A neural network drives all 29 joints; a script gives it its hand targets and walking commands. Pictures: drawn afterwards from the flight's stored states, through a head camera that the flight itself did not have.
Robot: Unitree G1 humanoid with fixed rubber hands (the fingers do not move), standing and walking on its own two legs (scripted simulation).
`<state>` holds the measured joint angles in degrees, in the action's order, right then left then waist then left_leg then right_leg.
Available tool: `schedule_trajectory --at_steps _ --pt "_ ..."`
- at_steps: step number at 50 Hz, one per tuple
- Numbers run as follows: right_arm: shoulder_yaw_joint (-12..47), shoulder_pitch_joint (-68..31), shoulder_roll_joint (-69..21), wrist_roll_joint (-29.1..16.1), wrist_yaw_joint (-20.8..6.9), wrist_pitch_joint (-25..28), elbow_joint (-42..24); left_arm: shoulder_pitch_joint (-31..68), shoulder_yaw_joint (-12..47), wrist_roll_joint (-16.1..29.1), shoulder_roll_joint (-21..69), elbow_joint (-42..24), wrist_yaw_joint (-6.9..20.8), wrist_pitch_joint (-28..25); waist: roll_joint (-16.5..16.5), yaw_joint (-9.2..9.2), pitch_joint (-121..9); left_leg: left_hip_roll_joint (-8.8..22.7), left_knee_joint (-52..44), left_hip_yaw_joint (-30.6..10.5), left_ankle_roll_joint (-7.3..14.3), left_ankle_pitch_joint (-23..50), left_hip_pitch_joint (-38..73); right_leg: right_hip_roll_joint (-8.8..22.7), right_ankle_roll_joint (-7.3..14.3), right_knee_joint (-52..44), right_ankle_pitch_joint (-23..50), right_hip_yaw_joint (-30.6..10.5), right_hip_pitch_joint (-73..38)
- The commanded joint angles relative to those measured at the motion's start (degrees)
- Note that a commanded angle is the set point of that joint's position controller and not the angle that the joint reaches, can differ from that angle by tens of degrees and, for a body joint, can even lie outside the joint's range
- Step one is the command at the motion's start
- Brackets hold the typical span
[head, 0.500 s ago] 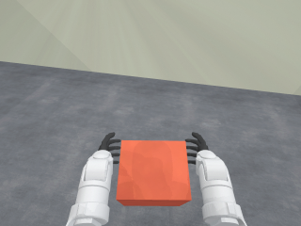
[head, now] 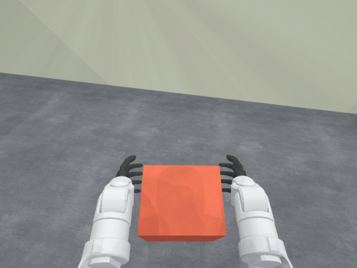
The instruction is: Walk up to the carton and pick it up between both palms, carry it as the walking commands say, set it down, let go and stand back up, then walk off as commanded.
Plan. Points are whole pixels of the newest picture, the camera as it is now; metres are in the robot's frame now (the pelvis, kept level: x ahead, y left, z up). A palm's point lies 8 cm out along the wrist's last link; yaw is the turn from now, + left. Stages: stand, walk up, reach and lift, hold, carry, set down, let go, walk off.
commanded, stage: carry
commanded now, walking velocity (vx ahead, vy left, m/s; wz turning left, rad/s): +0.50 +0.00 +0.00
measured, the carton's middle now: (180, 206) +0.30 +0.00 -0.05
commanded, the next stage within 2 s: none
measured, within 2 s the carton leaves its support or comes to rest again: neither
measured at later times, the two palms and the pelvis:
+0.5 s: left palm (147, 125) +0.47 +0.10 +0.09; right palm (242, 131) +0.44 -0.17 +0.09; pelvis +0.17 -0.01 +0.00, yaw -5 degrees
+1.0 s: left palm (157, 91) +0.66 +0.08 +0.09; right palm (233, 94) +0.64 -0.18 +0.09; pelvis +0.38 -0.02 +0.00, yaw -6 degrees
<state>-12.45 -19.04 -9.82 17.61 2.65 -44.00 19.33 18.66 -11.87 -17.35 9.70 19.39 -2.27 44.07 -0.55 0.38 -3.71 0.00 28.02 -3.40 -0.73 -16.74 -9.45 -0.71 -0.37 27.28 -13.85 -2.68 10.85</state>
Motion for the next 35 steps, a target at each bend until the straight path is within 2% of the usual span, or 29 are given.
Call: schedule_trajectory --at_steps 1,2,4,5,6,8,9,10,11,12,13,14,16,18,19,20,21,22,23,24,26,28,29,30,31,32,33,34,35 --pt "33.1 -33.9 -60.0 -19.0 -15.2 2.4 -6.7 35.5 31.8 19.9 58.6 -8.9 14.5 -2.8 1.6 0.6 -10.2 4.9 -6.1 -0.9 3.3 -21.1 -3.5 5.0 0.9 -7.5 -23.8 -1.9 9.0" --pt "34.5 -33.2 -60.2 -20.2 -14.6 1.8 -9.7 36.4 33.9 21.9 59.5 -12.0 13.9 -2.1 0.1 0.18 -12.2 5.8 -7.6 -1.5 4.1 -20.1 -0.4 3.9 -0.2 -5.4 -19.1 0.2 10.4" --pt "34.9 -29.5 -59.6 -21.1 -12.8 0.2 -12.2 36.0 37.5 24.0 59.9 -15.0 12.8 -0.1 -5.4 -0.41 -15.7 9.8 -13.1 -7.0 6.8 -22.0 4.8 1.0 -2.2 1.8 -10.9 5.6 12.5" --pt "34.9 -27.9 -59.2 -21.4 -11.9 -0.6 -13.1 34.9 38.8 24.9 59.9 -15.9 12.4 1.1 -9.1 -0.39 -15.4 12.2 -14.3 -10.0 8.0 -21.9 5.0 -0.1 -1.5 3.9 -8.4 7.7 13.0" --pt "35.4 -27.3 -59.2 -21.9 -11.1 -1.5 -14.6 33.8 39.5 25.7 59.8 -17.0 12.0 2.2 -9.8 -0.18 -15.1 13.3 -14.0 -10.4 8.7 -21.1 3.5 0.5 -0.2 2.7 -8.1 7.8 11.6" --pt "37.0 -27.4 -59.1 -23.0 -9.9 -3.7 -17.7 31.3 39.7 26.5 59.9 -18.6 11.1 4.3 -5.8 0.1 -14.8 10.6 -10.8 -4.8 7.0 -18.4 -0.8 1.1 0.9 -4.2 -8.3 8.1 5.3" --pt "38.1 -27.6 -59.2 -23.8 -9.4 -4.8 -19.8 30.7 39.7 26.9 59.9 -20.4 10.5 5.3 -2.3 0.22 -15.3 8.7 -6.2 -1.4 5.5 -16.5 -4.8 3.7 1.8 -6.6 -10.4 4.6 0.3" --pt "39.3 -28.5 -59.2 -24.9 -9.0 -6.1 -22.2 29.7 39.4 27.0 59.8 -22.2 9.7 6.4 3.9 0.67 -15.0 5.7 2.4 2.8 3.5 -13.6 -11.1 9.1 3.9 -10.5 -15.6 -4.6 -4.2" --pt "40.5 -28.9 -59.1 -26.2 -8.5 -7.6 -24.7 28.5 39.2 27.3 59.6 -23.7 8.8 7.6 10.8 0.85 -15.4 2.2 11.6 8.2 1.5 -10.6 -18.7 15.0 6.7 -13.5 -15.2 -14.1 -9.5" --pt "41.5 -29.5 -59.0 -27.7 -8.2 -9.1 -27.0 27.3 39.6 27.5 59.7 -25.4 7.9 8.9 13.6 0.89 -14.2 0.4 11.5 10.3 1.1 -11.6 -25.9 18.7 9.7 -13.8 -11.0 -19.8 -13.7" --pt "42.3 -29.5 -59.1 -29.3 -7.7 -10.5 -28.8 25.9 40.0 27.8 59.5 -27.8 7.0 10.2 12.7 1.19 -14.3 1.0 9.3 8.8 1.3 -14.0 -28.7 19.5 11.1 -12.7 -5.4 -20.8 -16.3" --pt "42.9 -28.5 -59.4 -30.8 -7.0 -12.1 -30.4 24.6 40.3 28.0 59.1 -30.6 5.9 11.6 10.7 1.31 -15.8 1.1 7.3 8.7 1.7 -13.6 -28.2 19.1 10.8 -11.2 -0.6 -18.3 -17.6" --pt "42.6 -23.5 -59.2 -31.9 -5.7 -14.8 -31.1 22.0 39.6 27.6 57.8 -33.0 4.0 14.2 9.5 0.65 -18.4 -0.1 -0.4 11.7 1.6 -6.3 -21.5 16.2 8.3 -7.3 6.6 -10.1 -16.9" --pt "41.4 -18.5 -59.6 -32.2 -4.4 -16.8 -32.0 20.0 38.8 27.9 57.0 -35.2 2.6 16.4 4.8 -1.32 -20.4 0.9 -8.4 12.6 1.2 3.2 0.3 11.3 4.3 0.2 3.9 0.4 -2.6" --pt "40.1 -17.1 -59.2 -31.9 -3.7 -17.6 -32.2 20.0 39.3 28.6 57.2 -36.4 2.2 17.6 -2.9 -2.13 -20.5 7.3 -12.9 2.3 3.3 -0.3 12.6 6.9 1.8 10.9 2.5 6.9 9.2" --pt "39.1 -16.1 -58.4 -31.4 -2.8 -18.4 -32.4 20.8 40.2 29.7 57.2 -38.6 2.2 18.8 -14.5 -1.97 -19.3 18.2 -11.3 -13.3 7.7 10.0 23.6 2.4 0.2 20.3 -7.3 11.0 25.8" --pt "39.1 -15.8 -58.4 -31.1 -2.0 -18.9 -34.2 20.7 40.2 30.6 56.7 -39.4 2.1 19.9 -15.2 -2.34 -17.0 23.4 -9.2 -17.4 13.0 25.9 28.2 2.4 1.3 22.6 -18.6 9.4 35.8" --pt "39.7 -16.6 -58.6 -31.3 -1.1 -19.5 -37.4 20.2 40.3 31.4 56.9 -40.2 1.7 20.6 -8.6 -2.44 -16.1 22.8 -6.7 -14.4 13.8 37.8 28.1 4.0 1.9 22.8 -19.0 7.6 36.8" --pt "39.4 -16.2 -58.2 -31.1 -0.5 -20.3 -38.5 19.0 40.5 32.1 56.9 -40.2 1.3 21.4 -5.6 -2.4 -16.4 21.8 -5.9 -10.1 13.0 40.7 27.1 4.5 1.9 18.8 -17.4 7.5 35.2" --pt "39.5 -16.2 -58.0 -31.3 0.0 -20.9 -39.9 17.9 40.5 32.6 57.3 -40.6 0.9 21.8 -4.8 -2.25 -16.6 19.8 -5.4 -5.0 11.5 41.8 25.2 3.9 1.6 12.8 -14.3 9.0 31.8" --pt "39.7 -16.5 -57.9 -32.0 0.3 -21.6 -42.9 16.7 40.5 32.9 58.0 -42.4 0.1 22.4 -7.9 -2.03 -16.9 15.2 -3.6 3.8 7.9 46.5 20.7 0.1 0.8 3.8 -3.6 14.4 22.2" --pt "40.0 -15.7 -57.7 -32.4 0.5 -22.5 -44.3 15.5 40.3 32.7 58.2 -44.4 -0.6 23.1 -7.5 -0.64 -20.2 11.4 2.1 11.1 4.1 41.1 10.5 0.0 2.3 -4.6 9.7 15.9 3.5" --pt "39.9 -15.0 -56.8 -32.5 0.6 -23.0 -44.5 14.2 39.7 32.2 57.6 -44.6 -0.9 23.5 -5.8 0.19 -23.1 10.4 6.7 12.6 2.2 34.2 1.6 3.9 4.5 -4.1 15.4 10.9 -8.6" --pt "40.1 -14.4 -55.6 -32.6 0.5 -23.9 -44.9 12.8 38.6 31.2 55.9 -44.0 -1.3 23.8 3.9 0.32 -25.6 7.1 16.9 14.2 -0.7 17.6 -10.3 15.4 8.4 -2.2 34.6 -4.2 -18.5" --pt "41.1 -15.5 -55.5 -33.1 0.5 -24.5 -45.6 11.8 38.4 30.6 56.5 -42.5 -1.5 24.0 13.9 0.76 -24.4 2.7 23.6 12.1 -2.0 -9.7 -24.1 22.4 13.7 -2.2 52.8 -13.7 -27.0" --pt "42.0 -16.0 -56.1 -33.8 0.4 -24.7 -46.0 11.8 38.6 31.0 57.1 -43.8 -1.4 23.8 12.6 0.72 -23.1 3.5 22.6 7.6 -1.5 -16.9 -29.0 23.4 14.6 -1.9 58.6 -13.6 -28.9" --pt "42.6 -15.6 -57.0 -34.3 0.2 -24.8 -45.6 12.4 38.4 31.1 57.2 -45.2 -1.3 23.8 8.6 0.64 -22.1 4.2 19.2 6.1 -1.0 -17.0 -30.1 22.7 13.6 -1.9 58.9 -10.8 -28.9" --pt "42.7 -15.0 -57.9 -34.6 0.0 -24.7 -45.2 13.1 38.5 31.3 57.6 -46.3 -1.2 23.7 6.8 0.68 -21.7 4.3 14.5 6.1 -0.4 -15.5 -28.7 21.3 12.0 -2.4 57.0 -7.8 -27.6" --pt "42.6 -14.3 -59.2 -34.6 0.0 -24.4 -45.0 14.3 38.9 31.7 58.0 -47.9 -1.1 23.4 7.0 0.67 -21.4 3.1 10.9 7.5 -0.5 -12.1 -26.3 19.2 10.3 -2.9 56.9 -4.4 -26.0"
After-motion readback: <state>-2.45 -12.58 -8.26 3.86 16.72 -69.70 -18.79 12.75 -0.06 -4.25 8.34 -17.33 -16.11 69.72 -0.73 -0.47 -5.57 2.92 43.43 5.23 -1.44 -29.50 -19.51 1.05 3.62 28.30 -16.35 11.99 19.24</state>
